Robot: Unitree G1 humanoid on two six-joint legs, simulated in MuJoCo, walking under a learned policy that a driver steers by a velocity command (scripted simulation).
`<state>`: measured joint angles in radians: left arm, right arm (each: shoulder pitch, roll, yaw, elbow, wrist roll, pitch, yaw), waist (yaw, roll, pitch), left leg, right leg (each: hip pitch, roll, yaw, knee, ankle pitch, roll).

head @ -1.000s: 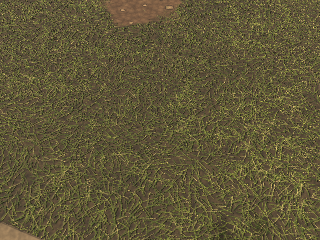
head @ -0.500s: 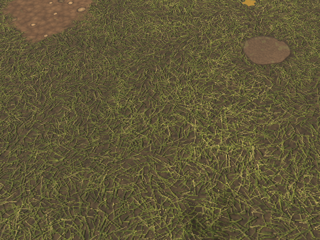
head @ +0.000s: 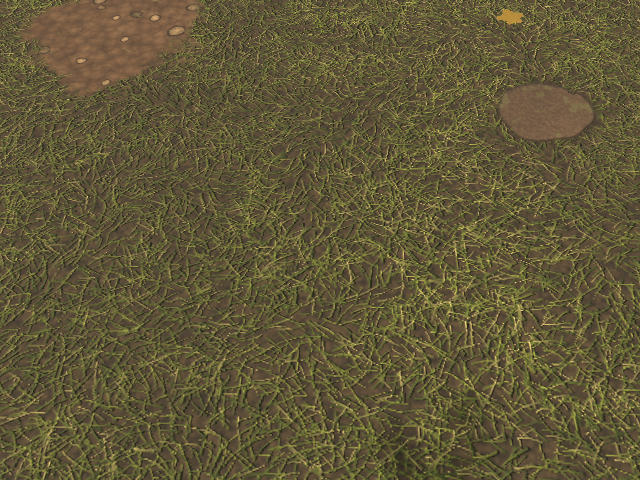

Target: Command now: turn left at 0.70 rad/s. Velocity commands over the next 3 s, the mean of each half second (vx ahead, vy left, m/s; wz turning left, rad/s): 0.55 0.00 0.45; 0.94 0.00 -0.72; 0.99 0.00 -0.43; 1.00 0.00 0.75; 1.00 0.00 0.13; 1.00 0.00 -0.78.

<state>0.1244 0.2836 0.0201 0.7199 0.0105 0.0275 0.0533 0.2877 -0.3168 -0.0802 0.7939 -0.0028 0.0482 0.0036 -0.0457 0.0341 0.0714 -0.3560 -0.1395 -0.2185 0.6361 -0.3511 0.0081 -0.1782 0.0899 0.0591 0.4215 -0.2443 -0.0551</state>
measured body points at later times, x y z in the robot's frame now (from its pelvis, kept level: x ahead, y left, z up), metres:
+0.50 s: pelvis +0.16 +0.10 -0.02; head +0.20 +0.10 +0.43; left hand -0.04 +0.29 -0.14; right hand +0.48 -0.03 -0.08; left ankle +0.24 +0.24 -0.73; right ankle -0.02 -0.09 -0.74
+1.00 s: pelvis +0.55 +0.18 -0.04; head +0.55 +0.17 +0.41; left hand +0.75 +0.42 -0.13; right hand +0.49 -0.07 -0.18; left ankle +0.28 +0.27 -0.66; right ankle +0.64 +0.17 -0.74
